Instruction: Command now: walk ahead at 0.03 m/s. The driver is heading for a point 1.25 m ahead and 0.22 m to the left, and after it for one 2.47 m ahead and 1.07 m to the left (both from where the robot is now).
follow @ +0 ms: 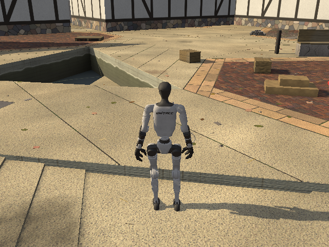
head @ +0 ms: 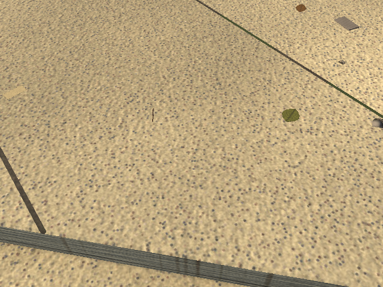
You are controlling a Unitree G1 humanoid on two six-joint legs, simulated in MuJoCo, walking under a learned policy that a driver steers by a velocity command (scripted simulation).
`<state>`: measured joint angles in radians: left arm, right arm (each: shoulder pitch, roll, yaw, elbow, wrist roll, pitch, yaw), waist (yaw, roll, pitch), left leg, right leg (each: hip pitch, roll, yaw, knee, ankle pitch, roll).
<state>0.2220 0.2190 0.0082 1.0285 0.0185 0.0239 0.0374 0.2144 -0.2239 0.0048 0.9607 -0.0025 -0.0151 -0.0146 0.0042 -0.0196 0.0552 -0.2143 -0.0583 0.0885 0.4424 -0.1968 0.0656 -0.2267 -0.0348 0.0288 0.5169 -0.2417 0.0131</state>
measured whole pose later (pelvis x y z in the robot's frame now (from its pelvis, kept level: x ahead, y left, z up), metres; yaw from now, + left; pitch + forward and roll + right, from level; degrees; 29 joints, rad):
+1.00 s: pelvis +0.33 -0.01 +0.00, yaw +1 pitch -1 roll -1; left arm 0.37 0.19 0.03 1.13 0.02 -0.06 0.01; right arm 0.23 -0.19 -0.02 0.94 -0.04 -0.04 0.02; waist -0.01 0.04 0.01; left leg -0.68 0.04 0.00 1.65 -0.34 0.08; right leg -0.22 0.09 -0.11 0.46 -0.23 -0.12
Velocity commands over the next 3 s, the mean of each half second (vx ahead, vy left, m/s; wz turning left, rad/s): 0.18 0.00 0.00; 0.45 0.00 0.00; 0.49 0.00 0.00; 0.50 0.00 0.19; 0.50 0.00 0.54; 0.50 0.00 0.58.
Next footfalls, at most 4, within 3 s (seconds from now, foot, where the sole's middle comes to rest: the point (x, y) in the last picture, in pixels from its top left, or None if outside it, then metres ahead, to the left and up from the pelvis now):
0.82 right None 0.39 -0.07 -0.77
1.32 left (170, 214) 0.70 0.11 -0.63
1.90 right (213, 132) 1.09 -0.05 -0.63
2.44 left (138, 101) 1.29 0.28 -0.63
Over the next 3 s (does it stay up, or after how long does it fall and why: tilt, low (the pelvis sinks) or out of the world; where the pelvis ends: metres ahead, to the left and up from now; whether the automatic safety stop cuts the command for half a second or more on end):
stays up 1.47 0.27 0.14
